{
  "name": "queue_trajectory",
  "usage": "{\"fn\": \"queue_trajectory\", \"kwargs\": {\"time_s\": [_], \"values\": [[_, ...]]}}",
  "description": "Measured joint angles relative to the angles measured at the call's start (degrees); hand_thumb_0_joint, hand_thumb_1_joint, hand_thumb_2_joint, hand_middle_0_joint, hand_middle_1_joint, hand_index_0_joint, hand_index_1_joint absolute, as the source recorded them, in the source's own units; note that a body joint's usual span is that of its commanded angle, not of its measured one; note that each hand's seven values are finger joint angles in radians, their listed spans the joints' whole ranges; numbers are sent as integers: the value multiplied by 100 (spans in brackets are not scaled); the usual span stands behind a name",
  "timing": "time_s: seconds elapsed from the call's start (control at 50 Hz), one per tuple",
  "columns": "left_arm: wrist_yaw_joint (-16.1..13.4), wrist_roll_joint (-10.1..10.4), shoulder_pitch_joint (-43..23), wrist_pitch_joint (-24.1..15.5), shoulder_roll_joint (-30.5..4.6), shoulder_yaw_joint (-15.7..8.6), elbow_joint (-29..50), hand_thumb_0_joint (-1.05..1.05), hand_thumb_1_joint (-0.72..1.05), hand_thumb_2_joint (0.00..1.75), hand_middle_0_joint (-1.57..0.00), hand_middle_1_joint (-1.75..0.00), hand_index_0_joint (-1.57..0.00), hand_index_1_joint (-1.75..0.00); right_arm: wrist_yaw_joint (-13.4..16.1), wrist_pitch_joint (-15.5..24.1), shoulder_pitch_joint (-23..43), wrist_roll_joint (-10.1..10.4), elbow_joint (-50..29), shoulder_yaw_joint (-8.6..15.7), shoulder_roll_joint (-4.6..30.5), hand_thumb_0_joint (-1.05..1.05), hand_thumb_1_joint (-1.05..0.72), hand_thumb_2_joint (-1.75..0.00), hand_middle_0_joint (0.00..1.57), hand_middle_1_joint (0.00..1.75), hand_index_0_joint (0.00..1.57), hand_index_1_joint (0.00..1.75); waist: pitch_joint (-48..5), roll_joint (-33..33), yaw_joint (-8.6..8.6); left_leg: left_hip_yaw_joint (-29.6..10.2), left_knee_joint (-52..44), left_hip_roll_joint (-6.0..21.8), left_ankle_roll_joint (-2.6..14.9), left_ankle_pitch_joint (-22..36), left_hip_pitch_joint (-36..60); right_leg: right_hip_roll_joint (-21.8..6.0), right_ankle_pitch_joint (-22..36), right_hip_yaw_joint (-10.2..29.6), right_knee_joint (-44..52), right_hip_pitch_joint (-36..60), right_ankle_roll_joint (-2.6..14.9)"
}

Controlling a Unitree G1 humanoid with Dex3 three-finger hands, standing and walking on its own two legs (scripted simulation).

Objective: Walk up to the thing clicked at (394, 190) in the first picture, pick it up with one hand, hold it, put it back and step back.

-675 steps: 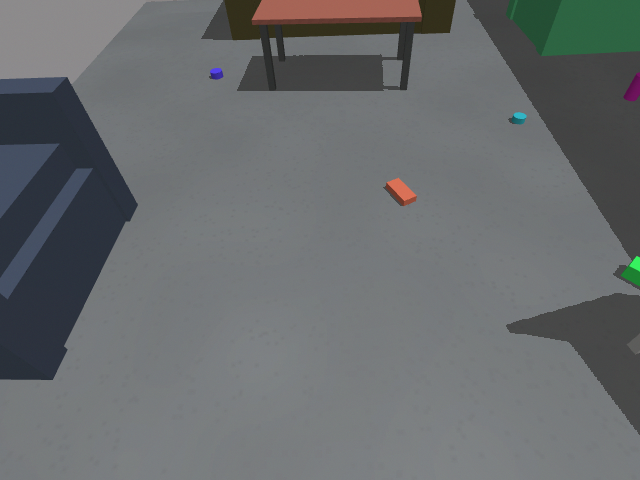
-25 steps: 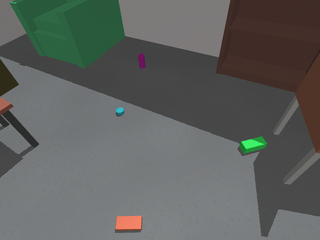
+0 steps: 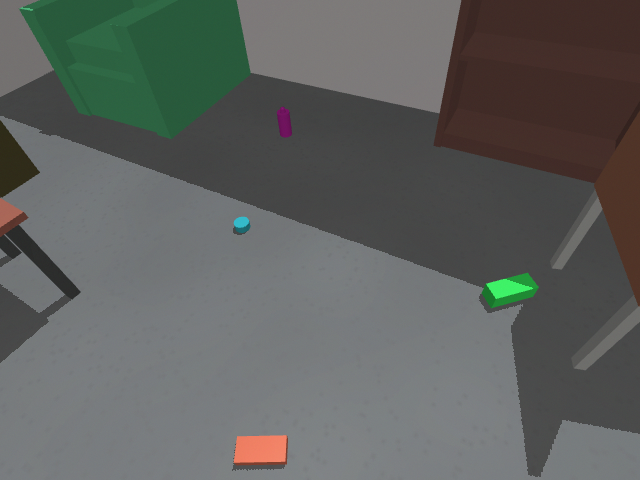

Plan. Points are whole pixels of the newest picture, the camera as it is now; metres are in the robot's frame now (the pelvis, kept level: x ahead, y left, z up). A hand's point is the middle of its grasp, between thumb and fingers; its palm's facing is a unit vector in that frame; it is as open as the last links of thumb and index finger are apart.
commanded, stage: stand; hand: left
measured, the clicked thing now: (261, 450) +0.35 +0.25 -0.77
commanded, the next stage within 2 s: rise first in 1.72 s
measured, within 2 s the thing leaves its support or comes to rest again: neither
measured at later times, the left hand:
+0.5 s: hand out of the picture +0.08 +0.25 -0.16, palm faces -0.04 -0.94 -0.35, open 7.4 cm
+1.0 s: hand out of the picture +0.07 +0.25 -0.16, palm faces -0.03 -0.94 -0.35, open 7.4 cm
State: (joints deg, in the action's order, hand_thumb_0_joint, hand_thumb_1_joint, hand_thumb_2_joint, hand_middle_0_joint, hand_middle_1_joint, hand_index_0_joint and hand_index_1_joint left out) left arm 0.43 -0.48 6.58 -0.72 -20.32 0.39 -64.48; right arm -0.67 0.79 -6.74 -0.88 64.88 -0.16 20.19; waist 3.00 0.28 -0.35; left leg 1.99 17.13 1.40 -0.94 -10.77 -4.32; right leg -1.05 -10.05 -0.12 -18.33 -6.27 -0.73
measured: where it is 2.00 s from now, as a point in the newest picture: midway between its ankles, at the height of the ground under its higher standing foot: outside the picture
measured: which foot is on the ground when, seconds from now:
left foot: down 0.00-1.00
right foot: down 0.00-1.00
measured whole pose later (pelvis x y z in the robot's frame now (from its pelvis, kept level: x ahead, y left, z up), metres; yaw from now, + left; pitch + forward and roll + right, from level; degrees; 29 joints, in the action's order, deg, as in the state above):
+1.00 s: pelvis +0.00 +0.00 +0.00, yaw +0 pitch -2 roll +0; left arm 0.3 -0.5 6.9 -0.6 -20.1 0.4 -64.5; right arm -0.5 0.6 -6.8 -0.8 64.6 -0.1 20.1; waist 3.0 0.2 -0.3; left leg 1.9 16.9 1.4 -1.0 -10.8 -3.9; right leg -1.0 -10.0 -0.2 -18.1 -5.8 -0.7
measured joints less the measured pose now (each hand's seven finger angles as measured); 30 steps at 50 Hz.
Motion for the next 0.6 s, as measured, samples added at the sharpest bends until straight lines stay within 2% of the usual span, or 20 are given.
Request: {"fn": "queue_trajectory", "kwargs": {"time_s": [0.6], "values": [[-17, -6, -22, 3, 9, 4, 15, 0, 90, 90, -20, -30, -20, -30, 11, -12, 13, 5, -40, 8, -8, 0, -90, -90, 21, 30, 20, 30, -13, -17, -6, -8, -26, 9, -6, -11, 50, 9, -6, -9, 40, 59, 4]]}}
